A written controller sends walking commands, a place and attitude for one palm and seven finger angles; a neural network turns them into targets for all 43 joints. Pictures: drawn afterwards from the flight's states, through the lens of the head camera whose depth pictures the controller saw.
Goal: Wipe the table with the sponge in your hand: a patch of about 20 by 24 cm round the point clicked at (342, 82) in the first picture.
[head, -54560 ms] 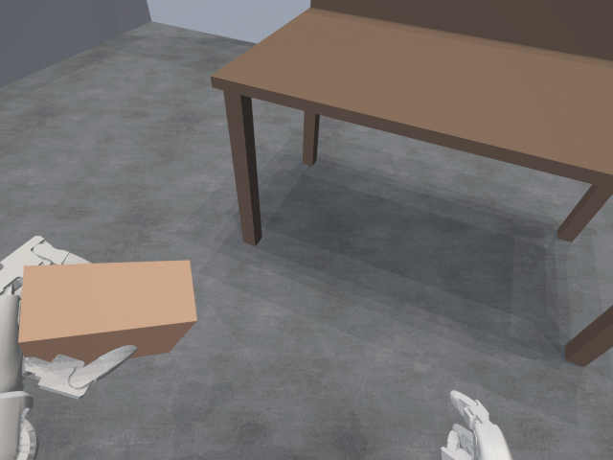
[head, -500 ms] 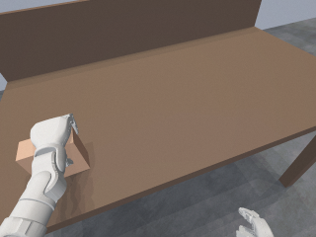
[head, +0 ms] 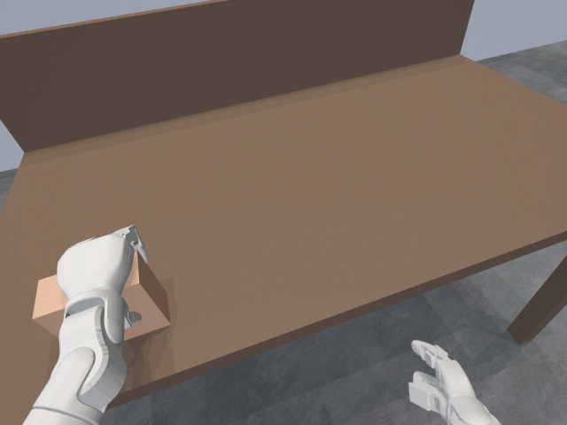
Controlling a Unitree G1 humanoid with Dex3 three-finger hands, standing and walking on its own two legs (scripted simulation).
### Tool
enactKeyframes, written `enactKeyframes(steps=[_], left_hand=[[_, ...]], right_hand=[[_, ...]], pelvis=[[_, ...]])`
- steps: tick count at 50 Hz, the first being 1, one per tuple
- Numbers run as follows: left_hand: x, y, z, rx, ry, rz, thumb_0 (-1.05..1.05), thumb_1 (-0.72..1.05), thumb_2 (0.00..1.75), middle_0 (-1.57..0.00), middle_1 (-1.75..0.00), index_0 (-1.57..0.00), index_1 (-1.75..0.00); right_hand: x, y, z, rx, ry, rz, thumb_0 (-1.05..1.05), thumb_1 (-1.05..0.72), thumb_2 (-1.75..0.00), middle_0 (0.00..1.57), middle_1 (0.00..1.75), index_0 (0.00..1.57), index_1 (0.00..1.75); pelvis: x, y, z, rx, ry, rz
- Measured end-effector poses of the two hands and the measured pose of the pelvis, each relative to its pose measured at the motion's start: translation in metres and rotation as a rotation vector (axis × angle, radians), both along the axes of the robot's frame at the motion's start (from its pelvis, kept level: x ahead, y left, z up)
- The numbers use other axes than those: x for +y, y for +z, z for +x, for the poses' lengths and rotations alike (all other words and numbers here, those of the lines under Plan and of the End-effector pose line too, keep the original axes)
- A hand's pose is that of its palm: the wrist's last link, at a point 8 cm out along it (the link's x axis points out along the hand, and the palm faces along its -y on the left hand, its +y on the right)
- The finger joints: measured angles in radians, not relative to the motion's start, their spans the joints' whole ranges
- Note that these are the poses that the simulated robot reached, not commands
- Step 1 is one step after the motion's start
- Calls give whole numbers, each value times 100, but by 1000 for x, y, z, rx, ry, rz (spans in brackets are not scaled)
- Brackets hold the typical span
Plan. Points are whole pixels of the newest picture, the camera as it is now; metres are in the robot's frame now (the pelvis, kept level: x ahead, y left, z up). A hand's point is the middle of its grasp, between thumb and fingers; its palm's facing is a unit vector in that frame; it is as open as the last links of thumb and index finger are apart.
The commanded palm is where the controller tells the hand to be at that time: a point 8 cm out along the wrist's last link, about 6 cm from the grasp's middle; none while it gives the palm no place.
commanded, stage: wipe back along the middle lane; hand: left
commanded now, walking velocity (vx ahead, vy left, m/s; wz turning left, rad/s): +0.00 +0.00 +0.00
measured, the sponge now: (116, 311) +0.26 +0.30 +0.02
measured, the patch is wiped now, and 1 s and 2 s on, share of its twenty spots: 0.55 0.75 0.80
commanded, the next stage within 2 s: slide across to the third lane in 0.16 s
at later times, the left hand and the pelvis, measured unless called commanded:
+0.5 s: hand (123, 301) +0.24 +0.25 +0.09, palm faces +0.09 -0.09 -0.99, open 10.3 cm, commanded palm +0.20 +0.23 +0.13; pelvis -0.02 -0.01 +0.00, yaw +0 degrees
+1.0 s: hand (152, 294) +0.26 +0.22 +0.09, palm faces +0.06 -0.07 -1.00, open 10.2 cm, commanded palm +0.23 +0.18 +0.13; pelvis -0.03 -0.02 +0.00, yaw +2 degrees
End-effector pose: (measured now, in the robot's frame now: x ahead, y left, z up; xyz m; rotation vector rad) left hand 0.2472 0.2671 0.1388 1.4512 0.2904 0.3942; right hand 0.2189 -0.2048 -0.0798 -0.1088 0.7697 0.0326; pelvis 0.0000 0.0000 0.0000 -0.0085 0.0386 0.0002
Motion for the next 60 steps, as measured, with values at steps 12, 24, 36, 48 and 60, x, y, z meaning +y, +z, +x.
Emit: enactKeyframes(steps=[12,24,36,48,60], left_hand=[[-12,-1,-21,-13,-11,-11,1,-49,104,-63,-147,-69,-137],[-17,1,-28,-3,3,-20,1,-50,104,-65,-146,-70,-135],[-32,0,-27,15,-12,-5,0,-51,104,-67,-144,-72,-133],[-51,1,-17,18,-35,12,0,-52,105,-68,-143,-74,-132],[-66,-1,-1,33,-35,14,0,-53,105,-70,-142,-75,-131]], right_hand=[[-3,0,-6,-8,-1,6,1,-91,-90,19,30,20,30],[-10,3,-13,-17,-7,-17,1,-91,-90,19,30,20,30],[-8,7,-14,-45,11,-15,1,-91,-90,19,30,20,30],[-3,2,-21,-37,38,7,1,-91,-90,20,30,20,30],[-17,-2,-30,-16,16,11,1,-91,-90,20,30,20,30]], pelvis=[[-2,-1,-6,-17,-7,4],[-7,0,-16,-35,-6,6],[-10,0,-26,-48,10,9],[-16,-2,-34,-49,29,13],[-24,-2,-35,-45,19,19]])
